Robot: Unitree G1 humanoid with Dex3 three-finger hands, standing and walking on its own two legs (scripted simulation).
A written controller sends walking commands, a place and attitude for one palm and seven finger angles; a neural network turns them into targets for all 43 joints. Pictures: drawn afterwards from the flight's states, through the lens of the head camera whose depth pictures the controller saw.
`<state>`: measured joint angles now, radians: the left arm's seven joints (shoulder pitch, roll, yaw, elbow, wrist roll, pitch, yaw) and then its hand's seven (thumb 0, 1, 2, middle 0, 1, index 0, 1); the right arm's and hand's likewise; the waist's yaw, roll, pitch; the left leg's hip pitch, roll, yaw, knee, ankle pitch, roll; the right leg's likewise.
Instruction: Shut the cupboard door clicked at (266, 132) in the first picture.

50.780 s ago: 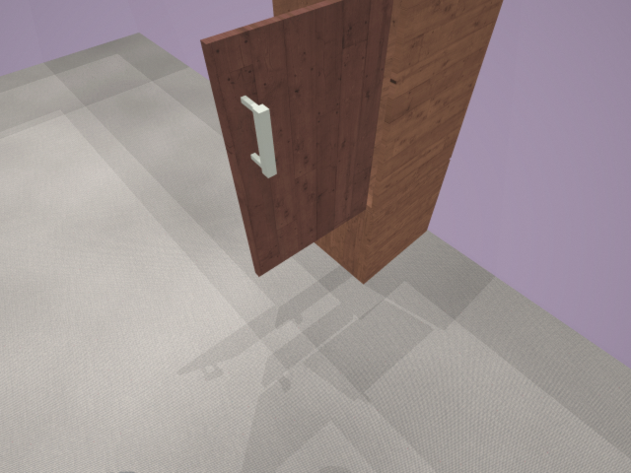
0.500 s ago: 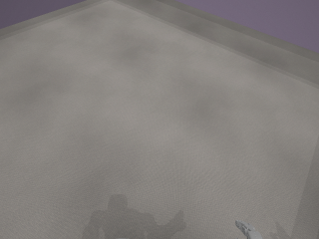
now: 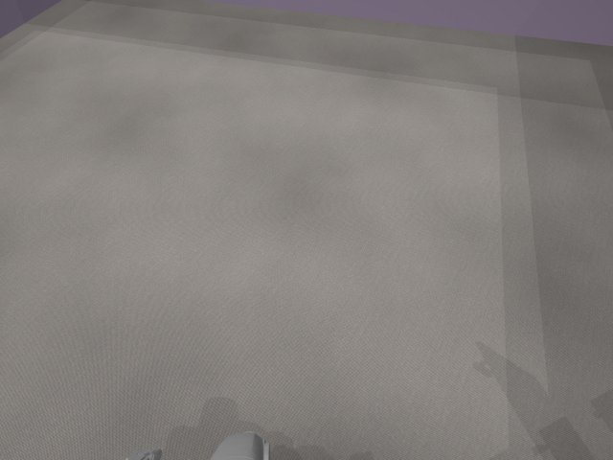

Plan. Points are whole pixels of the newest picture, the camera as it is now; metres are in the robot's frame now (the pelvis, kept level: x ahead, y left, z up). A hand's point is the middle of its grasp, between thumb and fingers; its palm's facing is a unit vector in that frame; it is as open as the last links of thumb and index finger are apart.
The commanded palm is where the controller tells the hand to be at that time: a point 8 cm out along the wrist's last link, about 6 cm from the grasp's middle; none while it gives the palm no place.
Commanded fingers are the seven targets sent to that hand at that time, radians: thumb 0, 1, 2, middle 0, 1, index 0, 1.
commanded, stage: turn to face it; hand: left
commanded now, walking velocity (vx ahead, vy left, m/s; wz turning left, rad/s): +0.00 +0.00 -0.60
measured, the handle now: out of the picture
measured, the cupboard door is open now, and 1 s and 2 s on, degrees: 33 33 33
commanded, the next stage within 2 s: take the last steps up to it in 2.00 s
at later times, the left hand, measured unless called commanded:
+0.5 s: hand (177, 428) +0.18 +0.21 -0.16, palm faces -0.28 -0.94 -0.21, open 7.4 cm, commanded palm none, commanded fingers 0.00 0.90 0.90 -0.20 -0.30 -0.20 -0.30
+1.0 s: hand (229, 416) +0.20 +0.14 -0.16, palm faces -0.52 -0.83 -0.22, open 7.4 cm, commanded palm none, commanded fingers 0.00 0.90 0.90 -0.20 -0.30 -0.20 -0.30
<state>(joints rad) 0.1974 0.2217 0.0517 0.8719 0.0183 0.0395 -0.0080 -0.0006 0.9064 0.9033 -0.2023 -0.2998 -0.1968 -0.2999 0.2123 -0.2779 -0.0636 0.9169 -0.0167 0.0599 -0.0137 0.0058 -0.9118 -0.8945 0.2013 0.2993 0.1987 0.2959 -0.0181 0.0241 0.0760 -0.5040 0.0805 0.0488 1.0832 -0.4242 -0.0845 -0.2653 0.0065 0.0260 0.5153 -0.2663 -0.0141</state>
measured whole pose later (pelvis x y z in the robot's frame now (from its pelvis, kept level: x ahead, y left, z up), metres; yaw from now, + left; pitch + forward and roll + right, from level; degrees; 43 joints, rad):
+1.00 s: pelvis +0.04 +0.01 +0.00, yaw -34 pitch +2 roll +1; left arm 0.23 0.21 0.06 0.91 0.02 0.04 -0.01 0.00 0.90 0.90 -0.21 -0.30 -0.20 -0.30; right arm 0.14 -0.24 -0.06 0.89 -0.01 0.04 -0.02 0.00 -0.91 -0.89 0.20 0.30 0.20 0.30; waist 0.01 -0.01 0.07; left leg -0.44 0.05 0.01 0.82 -0.40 -0.09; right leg -0.25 0.05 0.11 0.49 -0.26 -0.02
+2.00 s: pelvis +0.10 -0.03 +0.00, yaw -65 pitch +0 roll -1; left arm 0.21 0.24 0.07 0.95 0.02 0.07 0.00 0.00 0.91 0.90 -0.20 -0.30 -0.20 -0.30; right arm 0.20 -0.18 -0.01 0.91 -0.03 0.01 -0.03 0.00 -0.91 -0.89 0.20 0.30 0.20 0.30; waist 0.00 -0.05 0.05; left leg -0.29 0.05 0.08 0.57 -0.29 0.02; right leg -0.38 0.04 0.05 0.93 -0.51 0.02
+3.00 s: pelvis +0.10 -0.28 +0.01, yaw -78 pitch +1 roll -2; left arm 0.15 0.23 0.07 0.98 0.03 0.04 -0.04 0.00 0.91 0.90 -0.20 -0.30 -0.19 -0.30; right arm 0.37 -0.15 -0.05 1.05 -0.04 -0.03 -0.01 0.00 -0.91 -0.89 0.21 0.30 0.20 0.30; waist -0.05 0.00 0.06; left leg -0.12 0.13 0.18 0.38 -0.26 -0.03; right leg -0.55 -0.10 -0.02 0.80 -0.16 0.02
